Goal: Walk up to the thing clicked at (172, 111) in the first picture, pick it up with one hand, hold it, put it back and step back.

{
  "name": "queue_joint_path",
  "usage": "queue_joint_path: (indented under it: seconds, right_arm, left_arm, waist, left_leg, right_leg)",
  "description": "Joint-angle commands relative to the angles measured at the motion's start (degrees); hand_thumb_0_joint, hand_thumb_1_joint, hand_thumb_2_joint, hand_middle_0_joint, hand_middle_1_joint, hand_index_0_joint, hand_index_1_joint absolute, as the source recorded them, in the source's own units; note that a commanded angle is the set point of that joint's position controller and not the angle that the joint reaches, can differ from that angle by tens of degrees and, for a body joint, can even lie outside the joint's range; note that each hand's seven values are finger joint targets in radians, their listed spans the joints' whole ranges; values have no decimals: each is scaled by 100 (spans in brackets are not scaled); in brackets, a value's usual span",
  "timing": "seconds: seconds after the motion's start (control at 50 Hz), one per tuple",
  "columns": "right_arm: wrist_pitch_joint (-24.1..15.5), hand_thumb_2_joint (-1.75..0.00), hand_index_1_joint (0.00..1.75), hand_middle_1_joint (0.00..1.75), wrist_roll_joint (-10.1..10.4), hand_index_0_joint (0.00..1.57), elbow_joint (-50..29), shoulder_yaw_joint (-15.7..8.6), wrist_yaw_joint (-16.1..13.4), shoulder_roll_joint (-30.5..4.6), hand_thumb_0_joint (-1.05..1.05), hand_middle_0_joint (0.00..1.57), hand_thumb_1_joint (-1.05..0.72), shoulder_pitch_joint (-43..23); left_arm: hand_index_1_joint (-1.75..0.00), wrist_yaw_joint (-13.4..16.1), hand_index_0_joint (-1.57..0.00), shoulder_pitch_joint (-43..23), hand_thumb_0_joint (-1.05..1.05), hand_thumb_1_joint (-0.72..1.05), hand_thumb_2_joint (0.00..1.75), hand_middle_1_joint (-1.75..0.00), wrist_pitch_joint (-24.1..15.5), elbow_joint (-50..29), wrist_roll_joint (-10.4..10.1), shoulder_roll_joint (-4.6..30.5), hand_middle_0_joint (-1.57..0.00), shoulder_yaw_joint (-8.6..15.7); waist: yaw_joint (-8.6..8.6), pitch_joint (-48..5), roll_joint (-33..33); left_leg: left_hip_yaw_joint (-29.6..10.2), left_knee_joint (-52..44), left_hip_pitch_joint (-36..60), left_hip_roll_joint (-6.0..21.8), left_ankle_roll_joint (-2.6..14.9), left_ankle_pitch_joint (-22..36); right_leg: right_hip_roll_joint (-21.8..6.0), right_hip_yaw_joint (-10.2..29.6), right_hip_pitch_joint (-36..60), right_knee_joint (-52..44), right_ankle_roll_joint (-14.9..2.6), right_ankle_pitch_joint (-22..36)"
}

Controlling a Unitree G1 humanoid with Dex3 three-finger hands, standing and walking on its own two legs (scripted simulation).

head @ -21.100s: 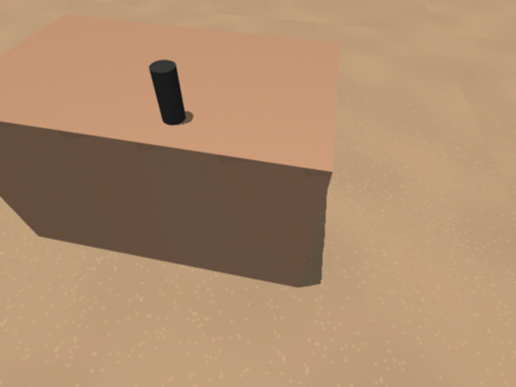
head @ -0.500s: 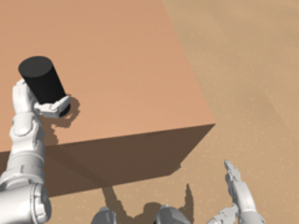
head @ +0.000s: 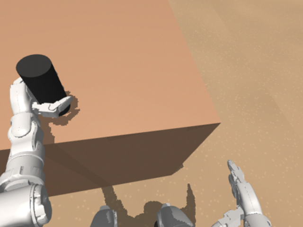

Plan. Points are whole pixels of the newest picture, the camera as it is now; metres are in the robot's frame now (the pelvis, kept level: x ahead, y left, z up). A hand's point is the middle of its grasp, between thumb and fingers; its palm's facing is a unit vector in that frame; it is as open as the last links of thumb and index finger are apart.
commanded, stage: open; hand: left
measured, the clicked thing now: (47, 89) +0.45 +0.21 +0.07
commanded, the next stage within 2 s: withdraw in 0.36 s
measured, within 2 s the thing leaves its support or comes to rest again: neither
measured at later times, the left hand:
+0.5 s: hand (50, 92) +0.46 +0.21 +0.06, palm faces +0.19 -0.98 +0.03, open 15.7 cm
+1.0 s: hand (0, 56) +0.47 +0.28 +0.16, palm faces +0.19 -0.98 -0.09, open 17.5 cm
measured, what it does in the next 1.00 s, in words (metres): stands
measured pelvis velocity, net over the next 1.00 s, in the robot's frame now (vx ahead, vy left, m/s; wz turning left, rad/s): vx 0.01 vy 0.00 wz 0.00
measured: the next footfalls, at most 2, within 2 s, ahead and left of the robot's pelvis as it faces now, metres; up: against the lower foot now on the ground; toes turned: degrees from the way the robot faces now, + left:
none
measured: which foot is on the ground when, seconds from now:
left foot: down 0.00-1.00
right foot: down 0.00-1.00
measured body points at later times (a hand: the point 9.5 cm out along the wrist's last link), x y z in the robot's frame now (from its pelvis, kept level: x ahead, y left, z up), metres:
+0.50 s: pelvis +0.00 +0.00 +0.00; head +0.09 +0.03 +0.44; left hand +0.44 +0.26 +0.06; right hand +0.15 -0.25 -0.02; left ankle +0.03 +0.12 -0.67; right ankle +0.00 -0.14 -0.67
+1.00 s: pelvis +0.01 +0.00 +0.02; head +0.07 +0.01 +0.47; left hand +0.46 +0.33 +0.17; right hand +0.16 -0.25 -0.03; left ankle +0.03 +0.12 -0.67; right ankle +0.00 -0.14 -0.67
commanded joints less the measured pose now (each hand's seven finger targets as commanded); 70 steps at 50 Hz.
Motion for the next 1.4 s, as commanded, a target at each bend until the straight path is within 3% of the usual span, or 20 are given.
queue_joint_path:
  seconds: [0.0, 0.08, 0.34, 0.44, 0.48, 0.66, 0.74, 0.86, 0.92, 0.94, 0.96, 0.98, 1.02, 1.06, 1.18, 1.22, 1.28, 1.32, 1.36, 1.38]
  right_arm:
    - [-279, -5, 5, 5, 0, 5, -1011, -513, -77, -813, 0, 5, 52, 176]
    - [-254, -5, 5, 5, -11, 5, -1030, -552, -73, -838, 0, 5, 52, 133]
    - [-181, -5, 5, 5, -18, 5, -1045, -579, -70, -865, 0, 5, 52, 168]
    - [-185, -5, 5, 5, -20, 5, -1153, -527, -48, -815, 0, 5, 52, 182]
    - [-168, -5, 5, 5, -5, 5, -1121, -718, -78, -1032, 0, 5, 54, 120]
    - [-111, -6, 5, 5, 94, 5, -1054, -520, -183, -858, 0, 5, 52, 127]
    - [-114, -5, 5, 5, 159, 5, -654, -409, -256, -750, 0, 5, 52, -95]
    - [-234, -5, 5, 5, 246, 5, -107, -240, -281, -752, 0, 5, 54, -145]
    - [-327, -3, 5, 5, 300, 5, -307, -240, -290, -876, 0, 5, 61, -370]
    - [-208, -4, 5, 5, 295, 5, -314, -586, -305, -1178, 0, 5, 61, 9]
    - [-141, -4, 5, 5, 311, 5, -182, -588, -291, -1189, 0, 5, 60, 22]
    - [-127, -4, 5, 5, 327, 5, -293, -378, -261, -980, 0, 5, 61, -147]
    - [-140, -5, 5, 5, 367, 5, -520, -607, -287, -1151, 0, 5, 60, -381]
    - [-62, -4, 5, 5, 363, 5, -333, -519, -280, -1077, 0, 5, 61, -43]
    - [-123, -6, 5, 5, 404, 5, 183, -486, -193, -866, 0, 5, 57, 55]
    - [-215, -6, 5, 5, 403, 5, 101, -470, -150, -817, 0, 5, 56, -41]
    - [-325, -6, 5, 5, 404, 5, 257, -412, -130, -762, 0, 5, 56, -185]
    - [-350, -6, 5, 5, 406, 5, 381, -684, -179, -1003, 0, 5, 56, -253]
    - [-383, -6, 5, 5, 415, 5, 328, -592, -196, -905, 0, 5, 56, -201]
    - [-376, -5, 5, 5, 432, 5, 360, -766, -236, -1066, 0, 5, 57, -236]
  left_arm:
    - [-83, -4, -98, -2489, 0, -33, 57, -84, -455, -1386, -83, 1305, -94, 138]
    - [-61, -44, -78, -2434, 0, -49, 37, -62, -402, -1279, -59, 1169, -76, 59]
    - [-23, -8, -35, -2250, 0, -56, 13, -23, -352, -1181, -36, 1277, -35, 225]
    - [-12, -3, -23, -2361, 0, -61, 4, -11, -362, -1246, -16, 1157, -24, 124]
    - [-14, -5, -16, -2369, 0, -61, 9, -14, -378, -1335, 17, 1578, -15, 335]
    - [-11, -93, -10, -2936, 0, -61, 8, -11, -65, -1893, 7, 2359, -10, 606]
    - [-8, -320, -10, -3177, 0, -60, 5, -8, 349, -1505, -38, 2429, -9, 522]
    - [-6, -874, -12, -2638, 0, -61, 2, -8, 907, -375, -140, 2397, -9, 428]
    - [-4, -1138, -5, -2775, 0, -55, 8, -2, 1053, -650, -287, 2432, -5, 411]
    - [-4, -797, -5, -2579, 0, -54, 6, -4, 1218, -771, 514, 3592, -5, 497]
    - [-4, -603, -6, -2608, 0, -55, 6, -4, 1323, -741, 461, 3427, -6, 556]
    - [-4, -574, -6, -2599, 0, -54, 6, -4, 1378, -692, 451, 2914, -5, 236]
    - [-6, -411, -6, -2567, 0, -56, 7, -5, 1437, -1113, 548, 3356, -6, 484]
    - [-4, -210, -6, -2595, 0, -54, 6, -4, 1502, -1222, 693, 3847, -5, 736]
    - [-5, 73, -3, -1830, 0, -57, 7, -2, 1641, -1357, 738, 3096, -6, 333]
    - [-5, 165, -3, -1757, 0, -58, 7, -2, 1664, -1854, 740, 3125, -6, 369]
    - [-5, 273, -3, -1065, 0, -57, 7, -3, 1715, -2396, 675, 2633, -6, 143]
    - [-5, 357, -4, -558, 0, -56, 6, -3, 1724, -2961, 619, 2507, -6, 150]
    - [-5, 427, -4, 174, 0, -56, 6, -3, 1720, -3717, 547, 2253, -5, 134]
    - [-5, 479, -3, 643, 0, -55, 6, -3, 1707, -4139, 503, 2263, -5, 233]
  waist:
    - [-55, -2473, 604]
    - [-75, -2561, 738]
    - [-59, -2464, 676]
    - [-92, -2492, 634]
    - [-61, -2526, 717]
    - [89, -2739, 1060]
    - [75, -2419, 1076]
    - [98, -2005, 590]
    - [101, -2256, 324]
    - [345, -2455, 655]
    - [282, -2268, 568]
    - [261, -1961, 345]
    - [370, -2281, 246]
    - [432, -2227, 403]
    - [521, -1804, 985]
    - [558, -2150, 1215]
    - [632, -1834, 1158]
    - [688, -1780, 1023]
    - [773, -1746, 917]
    - [817, -1624, 802]
  left_leg:
    - [-37, -680, 2081, -104, 103, 1358]
    - [-95, -639, 2265, -55, 52, 1820]
    - [-70, -621, 2124, -63, 69, 1698]
    - [-92, -624, 2087, -48, 67, 1631]
    - [-75, -626, 2092, -60, 67, 1564]
    - [-12, -881, 2479, -110, 45, 1573]
    - [14, -1067, 2600, -105, 34, 1675]
    - [50, -1195, 2483, -92, 114, 1936]
    - [84, -1186, 2591, -112, 180, 2185]
    - [138, -1420, 2924, -193, 74, 2334]
    - [120, -1487, 2966, -165, 53, 2321]
    - [145, -1535, 2833, -187, 85, 2134]
    - [122, -1588, 3024, -153, 83, 2366]
    - [165, -1645, 3025, -187, 97, 2358]
    - [147, -1843, 3509, -100, -25, 2706]
    - [149, -1806, 3845, -70, -62, 3065]
    - [119, -1963, 3869, -41, -88, 2825]
    - [101, -2070, 3872, -36, -107, 2641]
    - [136, -2096, 3918, -68, -102, 2718]
    - [143, -2138, 3887, -83, -94, 2623]
  right_leg:
    - [126, -66, 588, -645, -214, 1537]
    - [148, -118, 419, -560, -243, 1723]
    - [146, -107, 464, -550, -232, 1684]
    - [153, -118, 450, -524, -242, 1612]
    - [145, -86, 454, -516, -241, 1579]
    - [135, -22, 940, -774, -228, 1621]
    - [156, -28, 998, -966, -236, 1693]
    - [160, -68, 1120, -1190, -227, 1939]
    - [144, -25, 1403, -1261, -172, 2304]
    - [96, -61, 1755, -1418, -162, 2461]
    - [131, -98, 1704, -1444, -157, 2413]
    - [119, -83, 1684, -1526, -130, 2312]
    - [116, -112, 1964, -1509, -141, 2451]
    - [85, -91, 2051, -1609, -137, 2448]
    - [105, -147, 1705, -1721, -210, 2225]
    - [98, -173, 1803, -1737, -212, 2402]
    - [118, -233, 1817, -1838, -241, 2155]
    - [120, -267, 1937, -1896, -250, 2040]
    - [105, -286, 2156, -1932, -241, 2180]
    - [107, -292, 2237, -1977, -229, 2163]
